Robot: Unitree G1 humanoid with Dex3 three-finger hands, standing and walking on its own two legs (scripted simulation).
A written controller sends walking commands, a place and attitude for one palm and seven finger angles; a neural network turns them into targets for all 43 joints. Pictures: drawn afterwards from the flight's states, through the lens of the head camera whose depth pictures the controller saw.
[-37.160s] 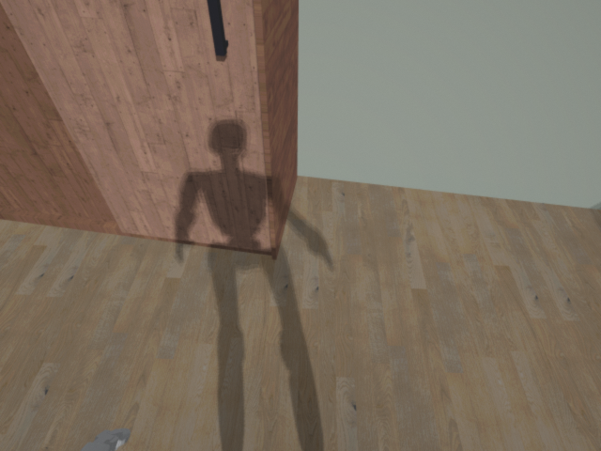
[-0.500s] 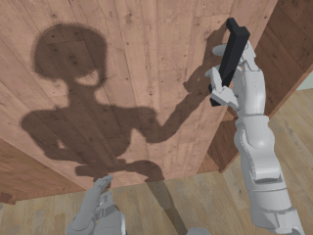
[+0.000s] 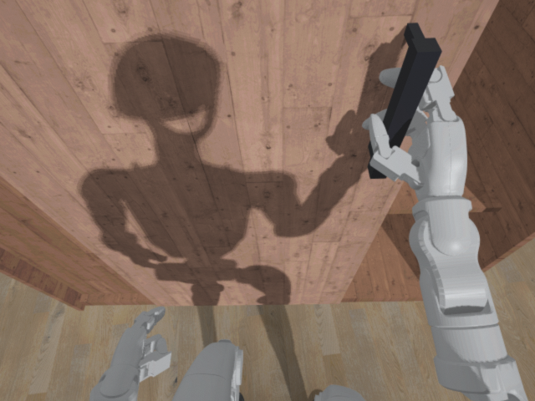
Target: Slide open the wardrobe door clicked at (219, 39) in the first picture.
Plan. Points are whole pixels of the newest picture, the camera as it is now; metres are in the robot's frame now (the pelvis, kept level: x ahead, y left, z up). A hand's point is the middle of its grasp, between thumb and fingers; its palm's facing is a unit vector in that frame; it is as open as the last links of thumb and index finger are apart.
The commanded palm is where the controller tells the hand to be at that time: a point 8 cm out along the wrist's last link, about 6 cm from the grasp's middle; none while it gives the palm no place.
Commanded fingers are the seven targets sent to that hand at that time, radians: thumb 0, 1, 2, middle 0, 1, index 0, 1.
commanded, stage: step sideways, sliding the door along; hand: right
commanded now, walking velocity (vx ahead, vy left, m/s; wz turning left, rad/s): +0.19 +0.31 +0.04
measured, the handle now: (392, 111) +0.41 -0.14 +0.20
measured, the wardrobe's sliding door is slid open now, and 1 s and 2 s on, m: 0.33 0.49 0.49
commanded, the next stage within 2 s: stop walking and hold the door there in 1.34 s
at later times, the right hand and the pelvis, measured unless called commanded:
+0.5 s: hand (241, 147) +0.37 +0.04 +0.19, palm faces +0.14 +0.99 -0.07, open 6.3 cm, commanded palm +0.35 +0.01 +0.17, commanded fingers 0.00 -0.90 -0.90 0.45 1.40 0.45 1.40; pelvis -0.02 +0.18 +0.00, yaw -1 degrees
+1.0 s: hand (228, 141) +0.38 +0.05 +0.19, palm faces +0.43 +0.90 -0.05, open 6.5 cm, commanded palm +0.34 +0.09 +0.16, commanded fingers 0.00 -0.90 -0.90 0.45 1.40 0.45 1.40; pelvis -0.01 +0.33 -0.01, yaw -2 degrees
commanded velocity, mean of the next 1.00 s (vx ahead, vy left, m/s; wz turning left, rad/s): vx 0.14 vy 0.30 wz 0.02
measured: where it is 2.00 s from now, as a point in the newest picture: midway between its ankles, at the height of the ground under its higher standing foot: outside the picture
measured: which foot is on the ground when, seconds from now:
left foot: up 0.00-0.26, down 0.28-0.58, up 0.60-1.00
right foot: down 0.00-0.28, up 0.30-0.56, down 0.58-1.00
